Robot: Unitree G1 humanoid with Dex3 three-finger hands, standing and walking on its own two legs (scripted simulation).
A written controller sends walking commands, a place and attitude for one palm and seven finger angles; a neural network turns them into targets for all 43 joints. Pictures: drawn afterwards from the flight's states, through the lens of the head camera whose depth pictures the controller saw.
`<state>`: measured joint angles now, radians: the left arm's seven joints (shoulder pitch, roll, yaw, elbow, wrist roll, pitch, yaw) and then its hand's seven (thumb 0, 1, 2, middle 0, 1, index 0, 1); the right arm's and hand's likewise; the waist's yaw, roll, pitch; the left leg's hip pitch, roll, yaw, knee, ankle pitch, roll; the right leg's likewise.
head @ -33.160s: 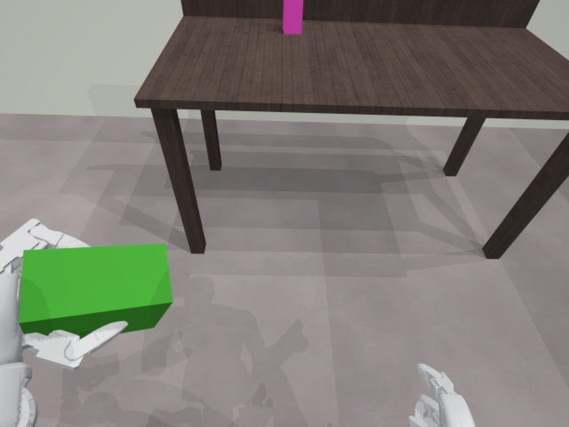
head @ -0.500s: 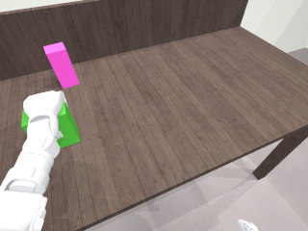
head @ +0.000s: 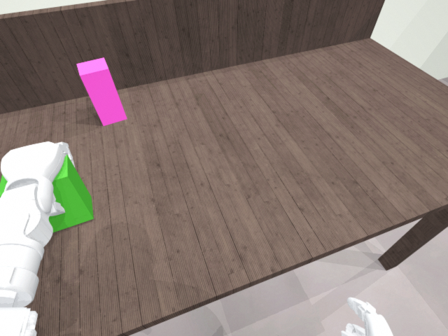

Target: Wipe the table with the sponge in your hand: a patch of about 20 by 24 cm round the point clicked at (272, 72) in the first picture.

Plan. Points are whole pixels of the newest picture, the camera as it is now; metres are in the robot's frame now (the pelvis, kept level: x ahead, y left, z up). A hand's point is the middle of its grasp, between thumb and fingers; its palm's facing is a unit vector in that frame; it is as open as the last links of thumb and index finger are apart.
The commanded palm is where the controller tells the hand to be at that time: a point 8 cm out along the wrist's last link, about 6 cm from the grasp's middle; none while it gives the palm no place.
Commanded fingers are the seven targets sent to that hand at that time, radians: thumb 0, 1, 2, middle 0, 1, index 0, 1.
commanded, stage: wipe back along the first lane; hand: left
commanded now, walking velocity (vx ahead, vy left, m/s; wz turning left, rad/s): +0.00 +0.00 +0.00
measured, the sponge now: (56, 203) +0.33 +0.37 +0.03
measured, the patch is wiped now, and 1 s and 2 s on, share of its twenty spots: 0.95 0.95 0.95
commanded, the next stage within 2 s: lift the sponge slowly off the table in 1.60 s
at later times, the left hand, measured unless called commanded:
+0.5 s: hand (42, 204) +0.30 +0.35 +0.07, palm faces -0.01 -0.02 -1.00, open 10.3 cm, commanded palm +0.26 +0.34 +0.11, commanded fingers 0.00 0.10 1.30 -1.20 -1.60 -1.20 -1.60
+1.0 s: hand (45, 221) +0.27 +0.33 +0.07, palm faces -0.01 -0.02 -1.00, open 10.3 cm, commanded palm +0.22 +0.31 +0.11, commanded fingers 0.00 0.10 1.30 -1.20 -1.60 -1.20 -1.60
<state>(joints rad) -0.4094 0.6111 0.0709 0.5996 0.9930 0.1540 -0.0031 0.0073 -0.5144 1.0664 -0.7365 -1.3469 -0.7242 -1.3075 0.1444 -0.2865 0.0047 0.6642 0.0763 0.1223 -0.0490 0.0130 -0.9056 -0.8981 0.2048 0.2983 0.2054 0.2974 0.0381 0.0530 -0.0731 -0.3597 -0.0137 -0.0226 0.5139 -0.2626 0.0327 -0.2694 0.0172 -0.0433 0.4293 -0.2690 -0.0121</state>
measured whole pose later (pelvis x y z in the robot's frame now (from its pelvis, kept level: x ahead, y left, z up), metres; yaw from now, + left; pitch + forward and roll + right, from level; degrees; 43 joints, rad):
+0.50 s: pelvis -0.01 +0.01 +0.00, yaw +0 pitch +4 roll -2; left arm -0.17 0.57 0.05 0.34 0.94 0.23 0.06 0.01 -0.50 1.06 -0.72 -1.35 -0.71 -1.32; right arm 0.15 -0.28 0.01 0.66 0.08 0.12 -0.03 0.02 -0.91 -0.90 0.20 0.30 0.20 0.30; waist 0.05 0.07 -0.08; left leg -0.34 -0.02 -0.01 0.53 -0.27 0.05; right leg -0.25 0.01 -0.03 0.45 -0.27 0.00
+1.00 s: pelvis +0.00 +0.01 +0.00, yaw +0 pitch +3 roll -1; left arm 0.00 0.53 0.02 0.11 0.94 0.31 0.06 0.01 -0.49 1.06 -0.71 -1.36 -0.69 -1.32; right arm 0.10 -0.27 0.02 0.64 0.07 0.09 -0.02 0.02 -0.91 -0.90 0.20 0.30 0.20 0.30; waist 0.08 0.09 -0.07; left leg -0.29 -0.03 -0.01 0.52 -0.27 0.04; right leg -0.21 0.00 -0.03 0.44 -0.28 0.00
